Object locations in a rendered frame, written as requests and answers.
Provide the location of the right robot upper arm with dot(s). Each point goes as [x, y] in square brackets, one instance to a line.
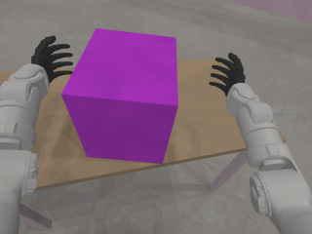
[283, 196]

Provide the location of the carton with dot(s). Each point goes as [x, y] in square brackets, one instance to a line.
[122, 96]

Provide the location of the robot left forearm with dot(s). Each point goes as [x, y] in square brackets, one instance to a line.
[20, 99]

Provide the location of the robot right hand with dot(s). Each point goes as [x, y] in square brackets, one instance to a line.
[235, 74]

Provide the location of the robot left hand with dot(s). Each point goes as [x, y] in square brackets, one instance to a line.
[43, 57]

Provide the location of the table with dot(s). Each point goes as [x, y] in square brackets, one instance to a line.
[203, 128]

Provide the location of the robot right forearm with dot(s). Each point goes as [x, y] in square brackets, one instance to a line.
[265, 148]

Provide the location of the left robot upper arm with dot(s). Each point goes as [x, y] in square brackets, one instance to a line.
[18, 178]

